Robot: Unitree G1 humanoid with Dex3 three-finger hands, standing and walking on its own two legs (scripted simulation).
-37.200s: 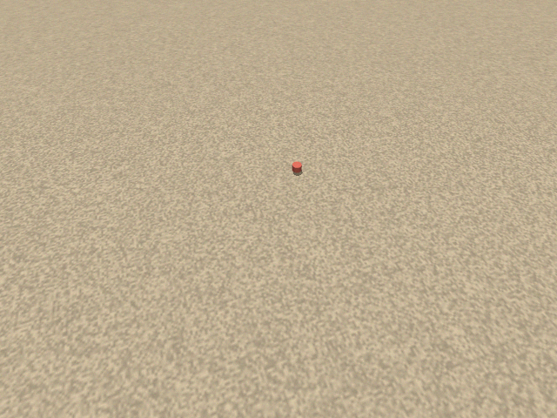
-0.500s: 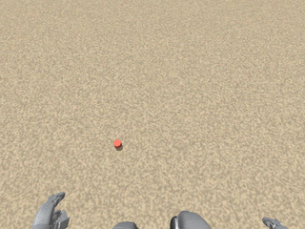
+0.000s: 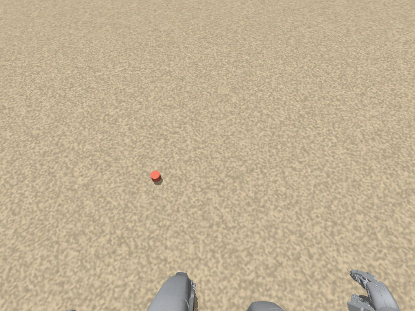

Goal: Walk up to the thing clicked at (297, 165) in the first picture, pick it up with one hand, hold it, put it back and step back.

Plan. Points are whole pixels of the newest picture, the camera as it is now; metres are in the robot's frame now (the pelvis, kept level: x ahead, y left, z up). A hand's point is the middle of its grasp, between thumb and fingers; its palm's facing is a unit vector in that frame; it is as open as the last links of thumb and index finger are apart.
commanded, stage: step back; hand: left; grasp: from above
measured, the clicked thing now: (155, 176) +0.79 +0.33 -0.73
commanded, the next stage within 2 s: stand in 1.74 s
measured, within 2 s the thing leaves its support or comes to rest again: neither
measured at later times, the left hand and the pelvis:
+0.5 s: hand out of the picture -0.07 +0.26 -0.13, palm faces +0.06 -0.92 -0.39, open 7.4 cm; pelvis -0.17 -0.01 +0.01, yaw +4 degrees
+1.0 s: hand out of the picture -0.24 +0.26 -0.13, palm faces +0.09 -0.91 -0.40, open 7.4 cm; pelvis -0.26 -0.02 +0.01, yaw +6 degrees
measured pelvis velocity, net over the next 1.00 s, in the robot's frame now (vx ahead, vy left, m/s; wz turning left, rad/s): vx -0.26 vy -0.02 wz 0.10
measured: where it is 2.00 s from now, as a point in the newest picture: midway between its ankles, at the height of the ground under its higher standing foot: outside the picture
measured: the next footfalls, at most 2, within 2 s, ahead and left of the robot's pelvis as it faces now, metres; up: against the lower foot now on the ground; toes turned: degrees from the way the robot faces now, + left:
left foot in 0.26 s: -0.08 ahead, +0.11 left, +0.00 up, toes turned +4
right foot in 0.60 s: -0.18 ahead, -0.15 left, +0.00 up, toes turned +5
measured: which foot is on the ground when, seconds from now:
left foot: up 0.00-0.24, down 0.26-0.62, up 0.64-0.86, down 0.88-1.00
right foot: down 0.00-0.28, up 0.30-0.58, down 0.60-1.00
